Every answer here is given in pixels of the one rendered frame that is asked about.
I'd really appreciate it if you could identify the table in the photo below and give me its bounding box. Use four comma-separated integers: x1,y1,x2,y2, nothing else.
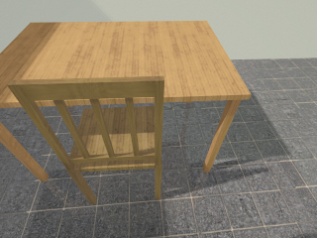
0,21,251,181

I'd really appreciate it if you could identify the chair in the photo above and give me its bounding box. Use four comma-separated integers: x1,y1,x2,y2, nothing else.
7,75,164,204

